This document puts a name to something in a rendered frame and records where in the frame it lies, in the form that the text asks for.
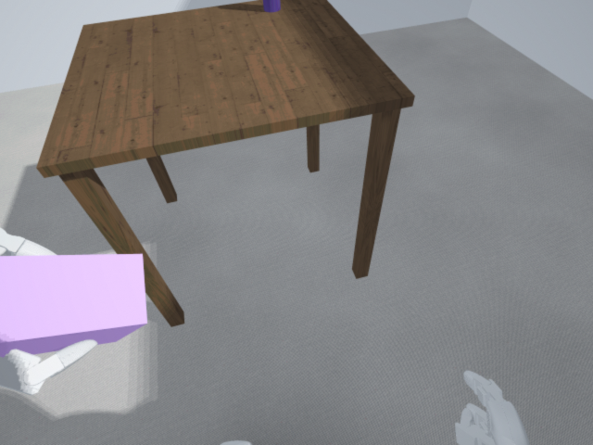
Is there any sponge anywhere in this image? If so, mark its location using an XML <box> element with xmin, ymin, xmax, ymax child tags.
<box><xmin>0</xmin><ymin>254</ymin><xmax>147</xmax><ymax>358</ymax></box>

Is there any right robot hand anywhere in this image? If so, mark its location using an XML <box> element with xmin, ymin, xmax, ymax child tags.
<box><xmin>455</xmin><ymin>371</ymin><xmax>530</xmax><ymax>445</ymax></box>

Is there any table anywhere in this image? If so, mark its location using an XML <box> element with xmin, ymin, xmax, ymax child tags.
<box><xmin>36</xmin><ymin>0</ymin><xmax>415</xmax><ymax>327</ymax></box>

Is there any left robot hand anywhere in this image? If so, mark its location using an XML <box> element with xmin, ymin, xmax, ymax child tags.
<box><xmin>0</xmin><ymin>228</ymin><xmax>98</xmax><ymax>395</ymax></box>

